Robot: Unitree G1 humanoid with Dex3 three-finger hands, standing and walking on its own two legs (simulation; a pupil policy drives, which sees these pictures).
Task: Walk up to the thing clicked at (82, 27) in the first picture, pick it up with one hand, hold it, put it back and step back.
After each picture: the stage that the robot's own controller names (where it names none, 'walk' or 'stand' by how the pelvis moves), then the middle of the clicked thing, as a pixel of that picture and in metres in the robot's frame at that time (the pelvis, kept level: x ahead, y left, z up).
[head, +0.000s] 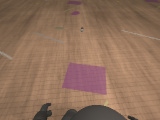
stand; (82, 29) +2.15 +0.26 -0.72
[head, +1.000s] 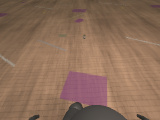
walk; (84, 36) +2.03 +0.35 -0.72
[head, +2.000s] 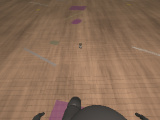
walk; (80, 45) +1.44 +0.33 -0.72
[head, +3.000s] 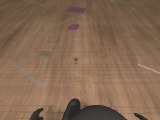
walk; (76, 60) +0.97 +0.30 -0.71
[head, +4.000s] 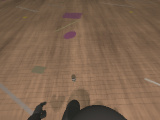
walk; (73, 78) +0.63 +0.26 -0.71
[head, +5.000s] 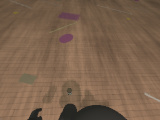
walk; (69, 91) +0.41 +0.20 -0.70
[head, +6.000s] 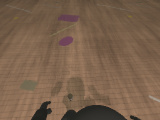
stand; (70, 97) +0.34 +0.21 -0.72
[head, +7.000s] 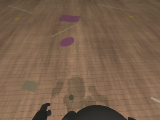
stand; (71, 98) +0.33 +0.20 -0.73
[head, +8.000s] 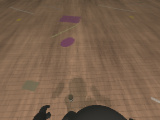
stand; (71, 98) +0.33 +0.22 -0.73
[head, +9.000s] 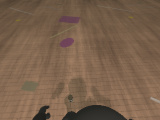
stand; (70, 98) +0.33 +0.22 -0.73
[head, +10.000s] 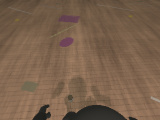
go down; (70, 98) +0.32 +0.22 -0.73
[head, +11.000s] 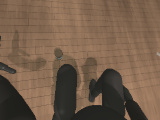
go down; (59, 54) +0.43 +0.24 -0.30
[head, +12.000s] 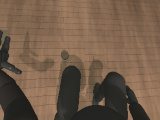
approach; (65, 56) +0.42 +0.23 -0.30
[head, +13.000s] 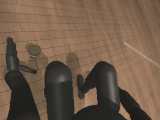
close in; (34, 52) +0.42 +0.27 -0.22
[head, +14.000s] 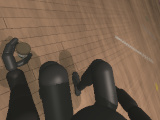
close; (24, 51) +0.41 +0.28 -0.22
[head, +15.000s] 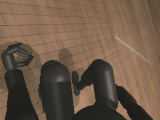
lift; (24, 52) +0.39 +0.28 -0.22
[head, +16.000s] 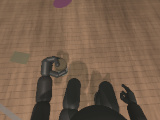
lift; (62, 67) +0.32 +0.19 -0.01
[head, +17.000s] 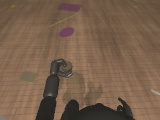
hold; (67, 70) +0.33 +0.17 +0.00
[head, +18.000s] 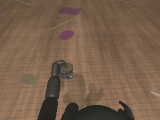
hold; (68, 71) +0.32 +0.16 +0.00
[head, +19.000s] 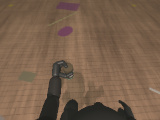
crouch; (68, 71) +0.33 +0.15 -0.02
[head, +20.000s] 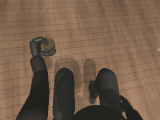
lower; (50, 48) +0.45 +0.24 -0.10
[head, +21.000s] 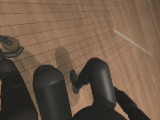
lower; (13, 47) +0.43 +0.29 -0.23
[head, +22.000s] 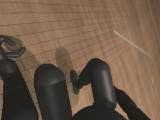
lower; (15, 47) +0.43 +0.29 -0.23
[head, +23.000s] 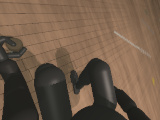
lower; (16, 47) +0.42 +0.29 -0.23
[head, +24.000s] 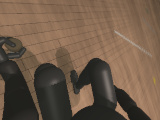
lower; (16, 48) +0.42 +0.30 -0.22
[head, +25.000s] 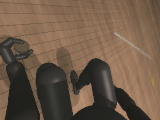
open; (21, 49) +0.42 +0.27 -0.23
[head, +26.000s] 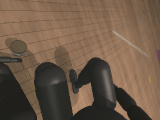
withdraw; (19, 49) +0.42 +0.27 -0.23
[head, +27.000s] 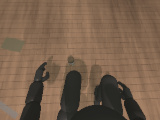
walk; (71, 61) +0.45 +0.20 -0.39
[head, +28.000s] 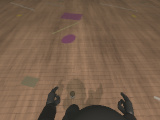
stand; (72, 94) +0.37 +0.17 -0.66
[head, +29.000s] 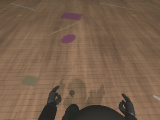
stand; (72, 93) +0.38 +0.18 -0.67
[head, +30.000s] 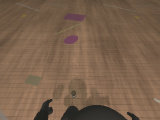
stand; (73, 94) +0.38 +0.17 -0.70
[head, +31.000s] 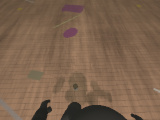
walk; (75, 87) +0.41 +0.17 -0.71
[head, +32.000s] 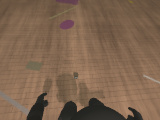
walk; (75, 75) +0.54 +0.13 -0.71
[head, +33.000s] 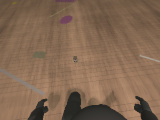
walk; (75, 59) +0.83 +0.26 -0.68
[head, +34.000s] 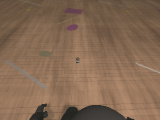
stand; (77, 60) +1.01 +0.21 -0.71
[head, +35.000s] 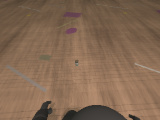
stand; (76, 62) +1.00 +0.23 -0.72
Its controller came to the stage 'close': yes
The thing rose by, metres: 0.71
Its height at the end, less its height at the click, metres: +0.00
